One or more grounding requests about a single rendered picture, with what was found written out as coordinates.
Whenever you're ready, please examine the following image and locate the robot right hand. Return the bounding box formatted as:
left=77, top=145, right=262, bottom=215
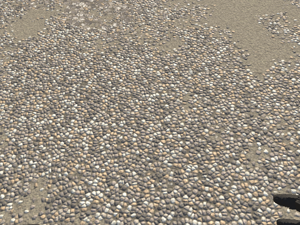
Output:
left=267, top=194, right=300, bottom=225

